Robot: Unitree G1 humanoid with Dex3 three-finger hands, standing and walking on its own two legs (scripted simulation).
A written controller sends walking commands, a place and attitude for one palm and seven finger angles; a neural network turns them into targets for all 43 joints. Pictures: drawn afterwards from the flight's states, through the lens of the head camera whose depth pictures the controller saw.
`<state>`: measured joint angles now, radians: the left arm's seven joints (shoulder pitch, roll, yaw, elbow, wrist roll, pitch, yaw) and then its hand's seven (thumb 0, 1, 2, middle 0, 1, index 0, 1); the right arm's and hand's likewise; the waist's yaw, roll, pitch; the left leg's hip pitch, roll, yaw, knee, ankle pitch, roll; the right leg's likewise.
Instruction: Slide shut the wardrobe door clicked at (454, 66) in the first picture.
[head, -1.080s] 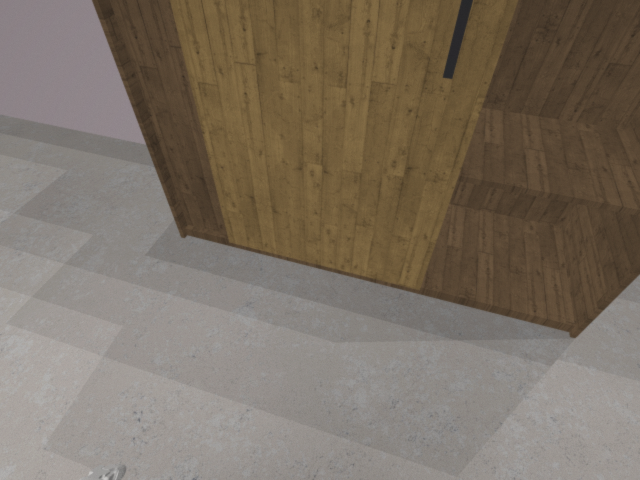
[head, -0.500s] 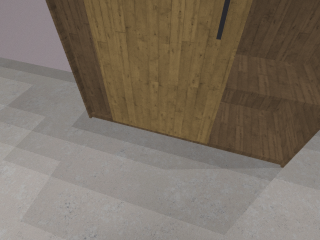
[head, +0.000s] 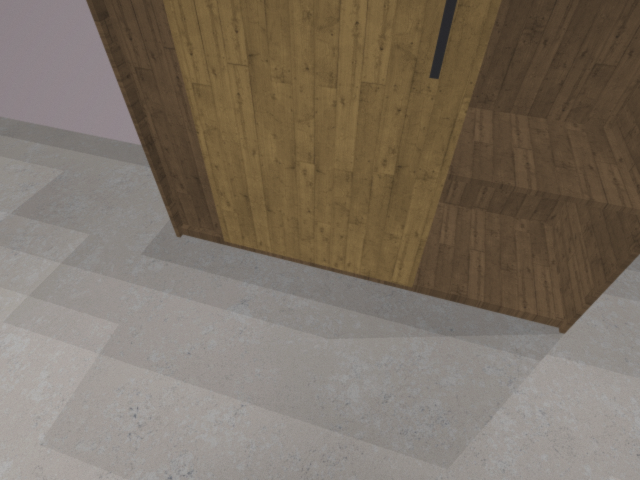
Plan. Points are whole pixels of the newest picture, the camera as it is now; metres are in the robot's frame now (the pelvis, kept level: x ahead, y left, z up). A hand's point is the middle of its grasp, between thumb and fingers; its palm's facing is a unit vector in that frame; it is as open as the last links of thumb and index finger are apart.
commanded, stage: look at it before walking up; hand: left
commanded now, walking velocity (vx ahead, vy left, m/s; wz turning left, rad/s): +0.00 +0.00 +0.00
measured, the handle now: (444, 31) +0.93 -0.21 +0.18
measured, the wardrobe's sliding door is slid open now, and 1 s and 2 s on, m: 0.54 0.54 0.54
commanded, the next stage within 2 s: walk to a spot facing it in 0.36 s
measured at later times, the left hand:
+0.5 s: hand out of the picture +0.08 +0.25 -0.15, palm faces -0.04 -0.94 -0.35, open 7.4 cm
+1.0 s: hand out of the picture +0.06 +0.16 -0.17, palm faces -0.18 -0.95 -0.25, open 7.4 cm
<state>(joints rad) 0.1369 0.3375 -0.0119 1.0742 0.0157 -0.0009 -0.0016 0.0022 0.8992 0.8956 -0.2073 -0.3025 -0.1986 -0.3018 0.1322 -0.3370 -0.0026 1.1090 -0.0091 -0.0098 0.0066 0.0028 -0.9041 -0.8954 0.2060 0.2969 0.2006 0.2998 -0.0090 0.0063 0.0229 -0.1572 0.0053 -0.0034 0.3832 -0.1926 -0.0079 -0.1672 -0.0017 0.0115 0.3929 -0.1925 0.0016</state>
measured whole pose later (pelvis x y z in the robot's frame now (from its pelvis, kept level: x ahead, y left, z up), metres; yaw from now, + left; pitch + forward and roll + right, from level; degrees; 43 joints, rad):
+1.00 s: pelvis -0.01 -0.02 -0.01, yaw -14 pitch +0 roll +1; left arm 0.28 0.18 0.03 0.93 0.02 0.04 0.00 0.00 0.90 0.90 -0.21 -0.30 -0.20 -0.30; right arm 0.14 -0.23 -0.06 0.97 -0.01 0.06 -0.01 0.00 -0.91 -0.90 0.20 0.30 0.20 0.30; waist 0.03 0.03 0.09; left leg -0.47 0.04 0.00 1.09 -0.38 -0.06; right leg -0.32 0.07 0.04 0.56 -0.23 -0.07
